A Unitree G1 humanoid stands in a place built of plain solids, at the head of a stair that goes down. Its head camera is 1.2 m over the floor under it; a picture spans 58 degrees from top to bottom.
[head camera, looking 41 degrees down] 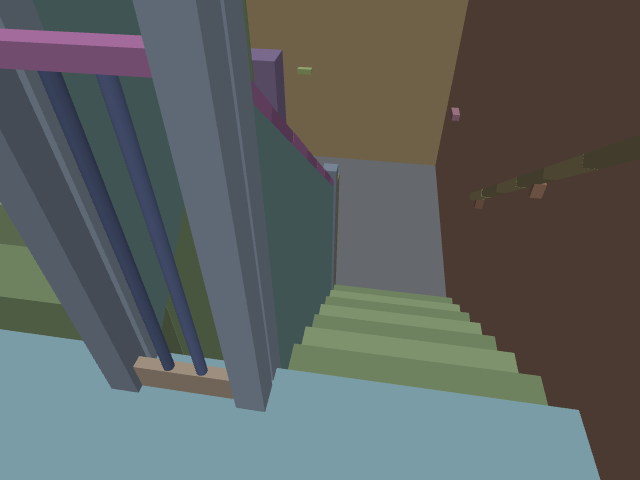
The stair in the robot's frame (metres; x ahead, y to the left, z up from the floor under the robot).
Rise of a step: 0.18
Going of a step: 0.22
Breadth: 0.90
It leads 9 degrees to the right of straight ahead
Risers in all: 8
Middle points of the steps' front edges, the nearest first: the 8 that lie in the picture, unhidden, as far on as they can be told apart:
0.69 -0.31 0.00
0.92 -0.34 -0.18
1.14 -0.38 -0.36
1.36 -0.41 -0.55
1.58 -0.45 -0.73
1.81 -0.48 -0.91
2.03 -0.52 -1.09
2.25 -0.55 -1.27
